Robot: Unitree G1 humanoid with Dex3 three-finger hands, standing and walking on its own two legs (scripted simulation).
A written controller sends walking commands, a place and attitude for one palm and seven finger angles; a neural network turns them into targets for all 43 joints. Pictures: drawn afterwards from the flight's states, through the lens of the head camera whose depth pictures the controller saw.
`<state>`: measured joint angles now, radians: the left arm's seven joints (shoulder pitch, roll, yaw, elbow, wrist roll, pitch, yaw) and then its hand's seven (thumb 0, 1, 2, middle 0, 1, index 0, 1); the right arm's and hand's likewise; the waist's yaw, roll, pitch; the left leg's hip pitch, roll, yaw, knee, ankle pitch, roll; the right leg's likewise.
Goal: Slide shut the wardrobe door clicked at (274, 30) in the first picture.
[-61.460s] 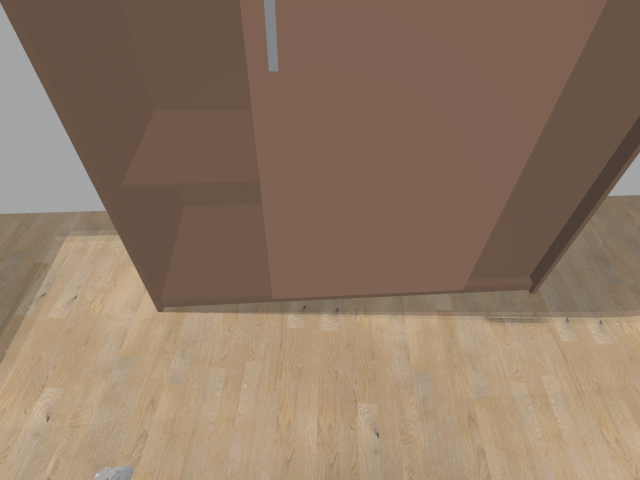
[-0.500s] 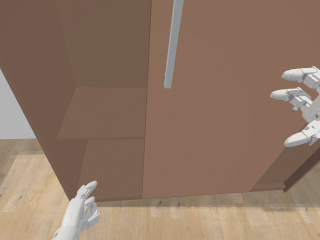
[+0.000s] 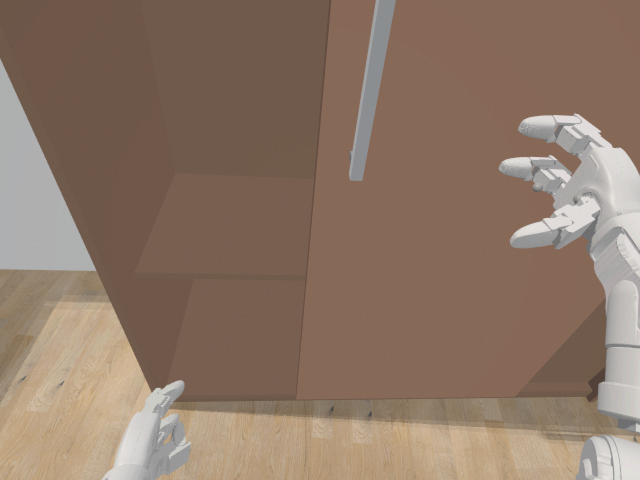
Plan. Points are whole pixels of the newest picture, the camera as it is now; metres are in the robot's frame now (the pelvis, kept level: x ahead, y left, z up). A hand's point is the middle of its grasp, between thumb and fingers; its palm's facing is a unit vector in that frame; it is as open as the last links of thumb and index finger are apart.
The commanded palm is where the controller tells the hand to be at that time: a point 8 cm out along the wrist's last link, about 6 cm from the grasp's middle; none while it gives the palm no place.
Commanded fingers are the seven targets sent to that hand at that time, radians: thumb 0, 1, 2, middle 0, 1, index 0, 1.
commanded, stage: move the hooked fingers beside the handle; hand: right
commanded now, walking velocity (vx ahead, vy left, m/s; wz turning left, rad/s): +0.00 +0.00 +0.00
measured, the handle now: (366, 93) +0.54 -0.02 +0.27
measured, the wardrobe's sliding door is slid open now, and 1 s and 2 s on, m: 0.41 0.41 0.41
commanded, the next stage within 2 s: feel for the door with the fingertips in 1.64 s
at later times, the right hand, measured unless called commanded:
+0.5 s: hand (464, 150) +0.42 -0.14 +0.26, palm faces -0.07 +1.00 -0.02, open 14.0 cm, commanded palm +0.41 -0.18 +0.25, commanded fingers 0.00 0.50 -0.30 0.30 1.20 0.30 1.20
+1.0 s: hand (423, 125) +0.48 -0.10 +0.26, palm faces -0.06 +1.00 +0.01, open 14.0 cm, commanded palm +0.46 -0.15 +0.25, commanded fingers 0.00 0.50 -0.30 0.30 1.20 0.30 1.20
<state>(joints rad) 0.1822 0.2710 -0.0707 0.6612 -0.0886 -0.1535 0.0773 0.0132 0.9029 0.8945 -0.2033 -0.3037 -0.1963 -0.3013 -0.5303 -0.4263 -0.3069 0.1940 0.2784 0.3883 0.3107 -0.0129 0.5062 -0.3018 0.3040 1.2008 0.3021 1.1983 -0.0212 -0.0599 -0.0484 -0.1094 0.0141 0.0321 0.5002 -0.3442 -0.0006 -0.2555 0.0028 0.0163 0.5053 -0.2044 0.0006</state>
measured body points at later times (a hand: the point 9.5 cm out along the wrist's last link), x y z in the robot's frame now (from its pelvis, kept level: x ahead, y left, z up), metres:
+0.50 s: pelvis +0.00 +0.00 +0.00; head -0.02 +0.02 +0.45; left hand +0.15 +0.25 -0.10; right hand +0.42 -0.19 +0.27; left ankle -0.04 +0.12 -0.74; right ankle +0.04 -0.12 -0.74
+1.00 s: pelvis +0.01 +0.00 +0.00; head +0.01 +0.02 +0.45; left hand +0.07 +0.26 -0.12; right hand +0.48 -0.15 +0.26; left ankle -0.04 +0.12 -0.74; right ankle +0.04 -0.12 -0.74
